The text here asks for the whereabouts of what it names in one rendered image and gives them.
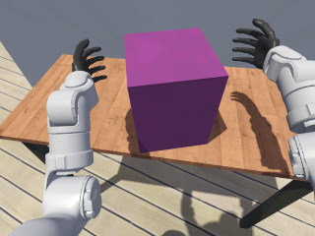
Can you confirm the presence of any table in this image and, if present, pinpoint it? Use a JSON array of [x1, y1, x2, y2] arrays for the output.
[[0, 54, 314, 229]]

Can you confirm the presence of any left robot hand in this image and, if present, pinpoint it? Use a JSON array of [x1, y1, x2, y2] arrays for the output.
[[72, 38, 107, 83]]

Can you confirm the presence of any right robot hand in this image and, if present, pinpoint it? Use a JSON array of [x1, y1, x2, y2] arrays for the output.
[[232, 19, 280, 70]]

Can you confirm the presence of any robot right forearm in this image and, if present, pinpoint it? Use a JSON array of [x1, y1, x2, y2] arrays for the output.
[[262, 45, 315, 134]]

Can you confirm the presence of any robot left upper arm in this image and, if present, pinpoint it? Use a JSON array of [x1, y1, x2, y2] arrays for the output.
[[7, 175, 102, 236]]

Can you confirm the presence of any robot right upper arm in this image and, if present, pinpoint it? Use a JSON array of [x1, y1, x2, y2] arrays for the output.
[[288, 132, 315, 202]]

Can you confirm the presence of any robot left forearm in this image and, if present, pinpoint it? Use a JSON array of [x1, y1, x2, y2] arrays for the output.
[[41, 71, 99, 214]]

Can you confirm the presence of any carton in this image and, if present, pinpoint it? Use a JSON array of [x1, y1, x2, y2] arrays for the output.
[[124, 28, 229, 153]]

